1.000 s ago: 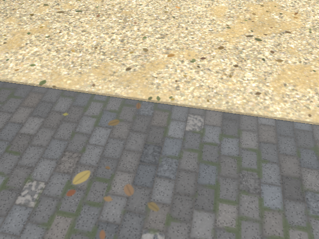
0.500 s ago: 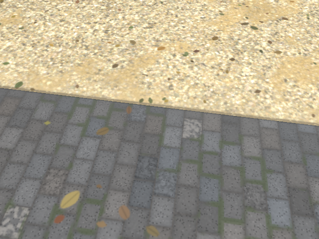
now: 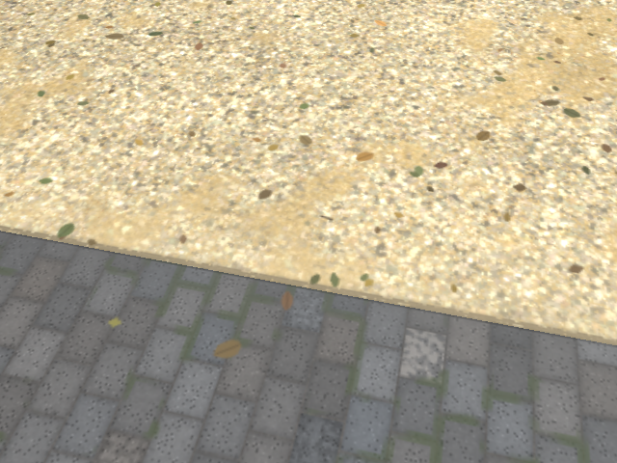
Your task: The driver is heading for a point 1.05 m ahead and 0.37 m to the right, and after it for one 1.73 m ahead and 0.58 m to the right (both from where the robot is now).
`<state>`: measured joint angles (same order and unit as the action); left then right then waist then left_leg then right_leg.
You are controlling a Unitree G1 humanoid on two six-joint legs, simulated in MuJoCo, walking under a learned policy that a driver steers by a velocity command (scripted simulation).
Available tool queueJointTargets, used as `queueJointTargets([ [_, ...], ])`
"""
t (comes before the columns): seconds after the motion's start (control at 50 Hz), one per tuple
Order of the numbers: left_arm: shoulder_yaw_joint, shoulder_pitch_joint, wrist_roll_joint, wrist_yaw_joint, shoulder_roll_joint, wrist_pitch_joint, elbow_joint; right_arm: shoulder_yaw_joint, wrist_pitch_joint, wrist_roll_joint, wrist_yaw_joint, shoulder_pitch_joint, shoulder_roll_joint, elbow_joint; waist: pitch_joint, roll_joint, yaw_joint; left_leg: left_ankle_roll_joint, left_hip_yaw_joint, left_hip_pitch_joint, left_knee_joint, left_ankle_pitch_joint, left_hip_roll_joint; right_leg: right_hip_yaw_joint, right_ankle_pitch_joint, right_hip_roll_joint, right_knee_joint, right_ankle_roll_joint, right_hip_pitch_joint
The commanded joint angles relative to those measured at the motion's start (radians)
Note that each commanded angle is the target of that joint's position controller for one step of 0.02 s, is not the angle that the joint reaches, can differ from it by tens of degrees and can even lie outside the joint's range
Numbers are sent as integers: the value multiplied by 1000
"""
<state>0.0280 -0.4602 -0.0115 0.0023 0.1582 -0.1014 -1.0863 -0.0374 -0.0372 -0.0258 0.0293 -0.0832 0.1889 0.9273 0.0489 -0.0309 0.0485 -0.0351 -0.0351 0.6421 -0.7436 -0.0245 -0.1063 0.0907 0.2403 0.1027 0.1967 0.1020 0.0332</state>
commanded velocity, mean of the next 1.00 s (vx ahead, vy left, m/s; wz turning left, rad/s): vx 0.48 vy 0.00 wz -0.31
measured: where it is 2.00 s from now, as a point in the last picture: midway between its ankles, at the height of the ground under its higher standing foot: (368, 374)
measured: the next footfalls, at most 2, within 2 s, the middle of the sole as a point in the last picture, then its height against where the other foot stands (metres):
left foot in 0.16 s outside the picture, level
right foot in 0.72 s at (379, 432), level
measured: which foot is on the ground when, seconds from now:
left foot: up 0.00-0.14, down 0.16-0.72, up 0.74-1.00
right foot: down 0.00-0.18, up 0.20-0.70, down 0.72-1.00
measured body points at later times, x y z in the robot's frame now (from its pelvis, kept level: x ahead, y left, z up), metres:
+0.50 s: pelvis +0.29 +0.04 +0.00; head +0.31 +0.05 +0.45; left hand +0.41 +0.27 -0.14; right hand +0.22 -0.19 -0.14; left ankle +0.24 +0.10 -0.74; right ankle +0.40 -0.12 -0.68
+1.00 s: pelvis +0.54 -0.04 +0.00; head +0.57 -0.07 +0.45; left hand +0.65 +0.21 -0.13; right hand +0.61 -0.33 -0.12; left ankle +0.70 +0.10 -0.67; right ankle +0.51 -0.07 -0.74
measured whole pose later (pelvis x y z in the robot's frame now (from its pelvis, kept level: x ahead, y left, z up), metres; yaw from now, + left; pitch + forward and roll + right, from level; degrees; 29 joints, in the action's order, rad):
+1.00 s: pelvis +0.54 -0.04 +0.00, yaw -22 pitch +1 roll +0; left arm 0.08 -0.34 0.00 0.00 0.25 -0.05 -0.94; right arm -0.05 -0.04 -0.04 0.00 -0.10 0.24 0.80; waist 0.06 -0.03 0.04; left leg 0.05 0.04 0.65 -0.99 -0.22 -0.12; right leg -0.04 0.20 0.15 0.33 0.14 -0.14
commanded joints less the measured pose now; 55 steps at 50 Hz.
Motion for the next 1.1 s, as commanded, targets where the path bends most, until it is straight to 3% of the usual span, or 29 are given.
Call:
queueJointTargets([
  [0.02,16,-84,-3,10,123,-9,16,2,-13,6,1,123,31,-81,60,94,15,-9,-62,-18,104,40,53,-123,-524,-269,-46,75,-16],
  [0.06,17,-97,-11,16,130,-5,7,0,-19,6,-2,150,42,-98,63,98,15,-31,-61,-14,147,-4,65,-124,-599,-296,-9,85,63],
  [0.1,20,-69,-16,22,144,-4,8,-8,-28,5,-7,110,58,-96,41,107,-22,-65,-70,-97,190,-86,99,-109,-793,-312,73,78,101],
  [0.14,26,-40,-17,23,164,0,10,-29,-39,2,-22,-89,94,-34,-59,113,-109,-106,-83,-329,252,-128,156,-90,-971,-301,298,57,97],
  [0.16,24,-19,-8,21,161,2,19,-46,-49,-12,-32,-260,127,19,-144,91,-183,-137,-45,-562,296,-81,119,-63,-842,-268,498,40,-21],
  [0.18,7,-39,18,12,100,0,59,-72,-53,-39,-43,-418,223,44,-282,-37,-211,-213,262,-857,303,-165,-140,-13,-443,-190,830,9,-295],
  [0.2,15,-125,39,4,82,1,54,-85,-38,-19,-30,-416,250,49,-385,-198,-161,-341,707,-999,433,-164,-332,-48,273,-12,1148,-15,-558],
  [0.22,33,-34,13,9,149,8,65,-74,-30,6,-22,-303,205,32,-250,-35,-126,-304,606,-883,461,-230,-277,-145,202,-87,1182,2,-651],
  [0.24,31,51,5,4,132,3,93,-56,-35,12,-19,-215,143,18,-121,-1,-107,-275,475,-736,497,-209,-243,-146,124,-123,1139,1,-669],
  [0.26,31,80,3,1,110,4,97,-42,-42,7,-18,-177,95,21,-44,30,-73,-234,378,-616,536,-133,-196,-141,78,-157,1070,-1,-636],
  [0.28,33,81,-12,-2,98,17,99,-31,-52,6,-24,-180,61,36,-17,19,-45,-198,296,-544,555,-79,-160,-148,59,-177,1017,-8,-593],
  [0.3,29,46,-20,-9,70,33,84,-24,-59,5,-29,-190,44,48,-14,6,-25,-173,231,-496,573,-55,-135,-146,48,-182,987,-17,-545],
  [0.34,31,48,-24,-19,59,55,88,-25,-77,8,-34,-242,64,70,-6,-10,-11,-158,162,-474,592,20,-121,-136,23,-179,959,-27,-545],
  [0.4,34,164,-21,-29,72,72,134,-29,-87,6,-36,-286,94,78,31,-20,-20,-137,73,-487,629,47,-108,-126,-86,-196,890,-40,-652],
  [0.5,20,355,-10,-39,59,65,208,-19,-89,9,-42,-339,88,80,58,-27,-58,-94,-60,-544,628,195,-77,-58,-254,-180,623,-46,-679],
  [0.6,13,475,-16,-45,62,61,269,-22,-79,5,-62,-421,110,108,67,-32,-90,-87,-130,-716,558,397,-125,34,-208,-142,445,0,-663],
  [0.66,29,390,-21,-38,89,61,257,-31,-65,1,-76,-395,146,103,1,-71,-36,-78,-179,-788,368,797,-147,84,-66,-63,421,61,-534],
  [0.7,55,199,-26,-33,133,54,202,-40,-49,-1,-73,-372,172,87,-106,-75,45,-75,-196,-746,58,810,-148,81,-19,-5,352,115,-314],
  [0.72,81,59,-40,-24,191,50,167,-41,-47,6,-66,-342,178,60,-178,-23,120,-50,-206,-570,-207,582,-127,-42,-9,-71,278,165,-87],
  [0.74,111,30,-46,-13,303,53,179,-23,-52,24,-44,-380,77,-6,-279,201,69,2,-199,-149,-602,-237,37,-526,-26,-385,253,312,235],
  [0.76,112,30,-14,-15,314,70,184,-36,-64,19,-34,-280,135,-51,-321,144,78,10,19,41,-760,-488,149,-842,-21,-455,102,370,277],
  [0.78,104,96,-5,-8,290,75,185,-33,-77,17,-28,-189,133,-85,-161,79,53,0,73,143,-717,-383,68,-669,-44,-428,77,327,172],
  [0.82,82,186,0,-3,200,65,195,-33,-81,11,-31,-196,129,-77,-37,-27,-29,10,68,41,-538,-285,7,-485,-241,-341,41,234,-62],
  [0.84,72,206,9,2,176,57,197,-31,-60,-9,-32,-213,121,-80,-30,-17,-62,28,70,-25,-483,-282,-6,-417,-318,-294,31,212,-136],
  [0.88,69,186,15,2,184,35,197,-30,-23,-26,-24,-226,104,-87,-45,12,-82,56,58,-73,-415,-284,-9,-361,-421,-249,28,201,-180],
  [0.92,75,156,14,2,223,27,196,-28,-4,-21,-24,-187,101,-109,-28,27,-83,83,33,-62,-347,-244,2,-312,-651,-224,51,186,-208],
  [0.96,77,116,12,2,235,33,197,-26,2,-17,-27,-127,104,-138,-34,53,-65,96,14,-45,-275,-186,21,-277,-834,-195,96,144,-201],
  [1.02,75,68,13,6,234,53,205,-20,8,-8,-29,-28,113,-185,-58,97,-24,92,11,-24,-166,-113,51,-282,-895,-169,148,84,-147],
  [1.1,78,16,4,20,241,76,218,-8,6,4,-34,75,130,-233,-68,114,24,73,30,5,-29,-77,91,-351,-883,-186,210,66,-34],
])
